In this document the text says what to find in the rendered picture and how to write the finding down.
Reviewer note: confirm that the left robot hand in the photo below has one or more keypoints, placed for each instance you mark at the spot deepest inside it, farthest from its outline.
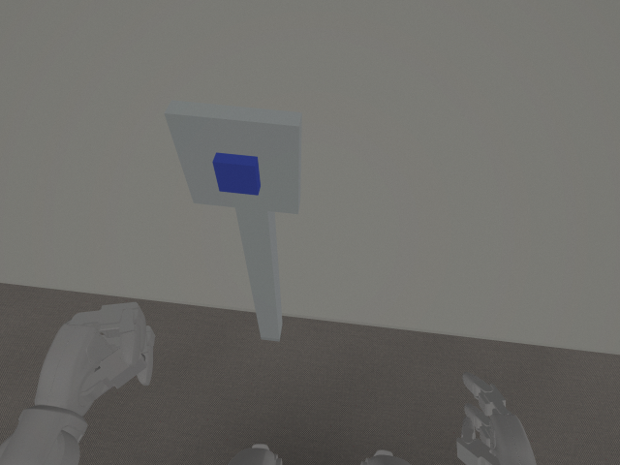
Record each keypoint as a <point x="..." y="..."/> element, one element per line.
<point x="68" y="379"/>

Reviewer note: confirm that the left robot forearm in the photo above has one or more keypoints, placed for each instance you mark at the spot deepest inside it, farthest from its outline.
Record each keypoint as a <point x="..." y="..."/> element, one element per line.
<point x="45" y="435"/>

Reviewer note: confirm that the panel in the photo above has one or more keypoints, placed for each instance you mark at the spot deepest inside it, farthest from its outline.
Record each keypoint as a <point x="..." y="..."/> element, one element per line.
<point x="200" y="130"/>

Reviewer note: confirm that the button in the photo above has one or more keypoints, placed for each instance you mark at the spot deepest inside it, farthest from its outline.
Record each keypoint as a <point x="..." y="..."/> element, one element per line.
<point x="237" y="173"/>

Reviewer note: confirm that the right robot hand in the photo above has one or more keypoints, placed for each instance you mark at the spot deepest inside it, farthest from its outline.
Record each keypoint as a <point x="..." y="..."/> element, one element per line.
<point x="502" y="435"/>

